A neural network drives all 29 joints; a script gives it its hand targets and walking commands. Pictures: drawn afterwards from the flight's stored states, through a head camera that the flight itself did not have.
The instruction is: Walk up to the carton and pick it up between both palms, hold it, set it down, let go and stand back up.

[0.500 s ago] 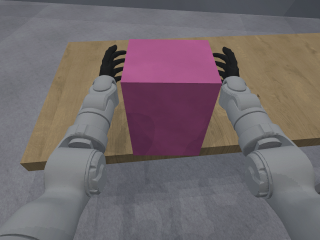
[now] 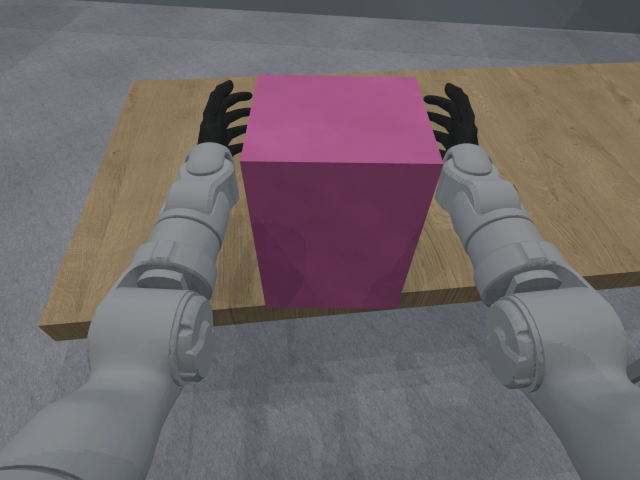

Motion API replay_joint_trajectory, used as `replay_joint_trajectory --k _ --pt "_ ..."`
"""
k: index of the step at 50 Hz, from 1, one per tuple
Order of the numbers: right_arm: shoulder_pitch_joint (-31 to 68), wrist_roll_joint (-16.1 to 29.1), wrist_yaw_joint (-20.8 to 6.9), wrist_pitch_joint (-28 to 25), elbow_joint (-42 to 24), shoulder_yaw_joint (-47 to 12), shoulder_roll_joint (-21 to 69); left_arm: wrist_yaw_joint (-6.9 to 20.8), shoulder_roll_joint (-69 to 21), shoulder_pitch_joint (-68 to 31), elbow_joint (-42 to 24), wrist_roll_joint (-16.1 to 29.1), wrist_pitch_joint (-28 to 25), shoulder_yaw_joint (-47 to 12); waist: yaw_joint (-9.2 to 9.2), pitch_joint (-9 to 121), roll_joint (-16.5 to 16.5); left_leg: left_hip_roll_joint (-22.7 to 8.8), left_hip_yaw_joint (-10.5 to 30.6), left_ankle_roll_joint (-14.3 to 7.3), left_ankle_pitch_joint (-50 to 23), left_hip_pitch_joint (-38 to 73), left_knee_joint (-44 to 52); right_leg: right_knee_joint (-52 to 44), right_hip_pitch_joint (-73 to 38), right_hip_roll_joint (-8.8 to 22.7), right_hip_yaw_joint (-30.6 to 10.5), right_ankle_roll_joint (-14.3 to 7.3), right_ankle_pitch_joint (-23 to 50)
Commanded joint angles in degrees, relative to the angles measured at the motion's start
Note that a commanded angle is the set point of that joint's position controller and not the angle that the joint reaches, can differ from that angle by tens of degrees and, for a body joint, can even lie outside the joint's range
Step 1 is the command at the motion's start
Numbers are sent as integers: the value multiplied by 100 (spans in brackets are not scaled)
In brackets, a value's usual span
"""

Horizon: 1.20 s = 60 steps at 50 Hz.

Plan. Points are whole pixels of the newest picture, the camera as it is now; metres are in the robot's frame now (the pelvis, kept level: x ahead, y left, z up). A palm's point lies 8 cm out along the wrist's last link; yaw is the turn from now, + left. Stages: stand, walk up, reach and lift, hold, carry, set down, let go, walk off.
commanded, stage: reach and lift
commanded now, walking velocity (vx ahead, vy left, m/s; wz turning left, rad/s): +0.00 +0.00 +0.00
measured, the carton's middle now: (333, 203) +0.45 +0.01 +0.10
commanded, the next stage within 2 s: none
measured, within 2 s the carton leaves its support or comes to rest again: leaves its support in 1.56 s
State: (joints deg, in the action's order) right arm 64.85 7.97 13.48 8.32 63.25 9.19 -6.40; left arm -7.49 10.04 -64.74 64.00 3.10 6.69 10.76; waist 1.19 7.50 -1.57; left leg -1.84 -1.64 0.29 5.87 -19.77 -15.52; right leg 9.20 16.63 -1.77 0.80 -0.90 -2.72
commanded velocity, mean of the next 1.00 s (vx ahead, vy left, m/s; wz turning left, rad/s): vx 0.00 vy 0.00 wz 0.00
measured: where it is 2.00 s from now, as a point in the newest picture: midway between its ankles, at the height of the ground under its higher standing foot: outside the picture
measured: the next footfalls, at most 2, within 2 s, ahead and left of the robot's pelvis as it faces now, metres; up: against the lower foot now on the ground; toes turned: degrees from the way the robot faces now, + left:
none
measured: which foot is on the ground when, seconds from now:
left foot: down 0.00-1.00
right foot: down 0.00-1.00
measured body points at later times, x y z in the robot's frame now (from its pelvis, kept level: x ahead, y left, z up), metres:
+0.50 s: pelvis +0.02 -0.02 +0.00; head +0.04 +0.00 +0.45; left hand +0.45 +0.15 +0.15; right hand +0.45 -0.14 +0.15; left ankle +0.01 +0.12 -0.75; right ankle +0.01 -0.11 -0.75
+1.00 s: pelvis +0.02 -0.01 +0.00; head +0.04 +0.01 +0.45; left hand +0.46 +0.16 +0.15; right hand +0.45 -0.13 +0.15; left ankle +0.01 +0.12 -0.75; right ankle +0.01 -0.11 -0.75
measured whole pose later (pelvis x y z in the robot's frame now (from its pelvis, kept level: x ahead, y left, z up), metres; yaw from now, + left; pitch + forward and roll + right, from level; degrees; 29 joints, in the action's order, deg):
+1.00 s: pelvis +0.02 -0.01 +0.00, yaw +6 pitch +3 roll -1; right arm 46.2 -16.2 6.8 2.4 42.3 29.0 8.0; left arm 4.4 -2.5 -50.3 42.7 -21.0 9.6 29.2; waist 5.0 2.4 -1.6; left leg -0.4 4.1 1.0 6.0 -9.7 -12.2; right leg 6.3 4.5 -0.8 6.6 -1.3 -5.3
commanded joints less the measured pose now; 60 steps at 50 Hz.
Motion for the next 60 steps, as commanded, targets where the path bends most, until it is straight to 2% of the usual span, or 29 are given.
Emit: replay_joint_trajectory --k 1,2,3,4,5,6,7,9,10,11,17,24,38,39,45,60 --pt "1421 -58 -36 -114 -60 300 411 69 -1588 -1180 -620 -602 -377 -414 406 2002 1192 114 283 363 -2281 2639 -481 -79 -335 79 369 -23 784" --pt "1684 -575 -134 -31 -879 558 371 236 -1175 -1557 -1024 -822 -385 291 362 2033 444 211 323 334 -1766 2715 -318 -222 -155 -28 510 35 576" --pt "1679 -1091 -245 30 -889 934 776 404 -1453 -1598 -983 -1214 -373 619 415 1895 502 267 287 306 -1534 2511 -166 -198 -326 8 582 63 622" --pt "1809 -1723 -474 32 -1213 1412 1339 664 -1946 -1757 -1122 -1692 -286 1176 438 1830 442 333 322 329 -1381 2323 -70 -216 -468 7 692 112 592" --pt "1841 -2516 -818 51 -1432 1795 2315 991 -2719 -1877 -1246 -2353 -129 1580 471 1881 517 391 384 382 -1248 2195 41 -246 -676 -7 789 140 619" --pt "1525 -3105 -1157 53 -1691 2058 2606 1251 -3076 -1507 -1418 -2899 97 1776 515 1969 648 402 451 416 -1222 2170 103 -262 -977 7 807 133 773" --pt "1279 -3344 -1403 21 -1995 2050 2578 1386 -3074 -1267 -1736 -3056 261 1727 583 2001 522 382 509 423 -1257 2291 145 -254 -1168 -43 837 172 1012" --pt "857 -3329 -1603 -11 -2320 1733 2608 1499 -3154 -811 -1979 -3004 525 1384 647 1860 369 305 567 469 -1401 2562 142 -214 -1322 -106 874 207 1449" --pt "697 -3245 -1654 -52 -2323 1580 2606 1538 -3190 -652 -2114 -2939 585 1222 654 1713 402 325 569 469 -1451 2521 131 -134 -1428 -111 911 241 1592" --pt "628 -3149 -1677 -98 -2402 1383 2614 1569 -3204 -577 -2177 -2833 616 1073 661 1551 291 301 589 468 -1450 2539 161 -98 -1467 -136 920 280 1697" --pt "275 -2686 -1621 -287 -2492 773 2661 1708 -3236 -202 -2274 -2479 629 533 688 1112 240 376 616 258 -1114 1798 296 173 -2106 -33 851 417 2277" --pt "201 -2465 -1469 -372 -2524 554 2758 1778 -3163 -89 -2159 -2369 596 453 689 990 148 411 638 35 -841 1197 469 369 -2638 49 758 520 2742" --pt "207 -2421 -1401 -433 -2456 528 2793 1771 -3189 -120 -2086 -2403 548 460 695 1065 218 373 650 61 -739 1232 497 291 -2489 46 806 483 2424" --pt "293 -2445 -1364 -441 -2308 619 2972 1780 -3178 -65 -2021 -2355 569 515 580 1312 259 326 458 66 -829 1308 453 230 -2371 79 650 496 2501" --pt "524 -2448 -1268 -559 -2180 533 3164 1784 -3105 -369 -1923 -2392 464 632 373 1455 170 319 370 23 -955 999 417 248 -2652 85 602 458 2700" --pt "1339 -2268 -1323 -399 -2014 553 3104 1518 -3253 -1304 -1911 -2295 578 506 287 2059 421 222 307 170 -1518 1799 115 -21 -1911 -35 647 255 2025"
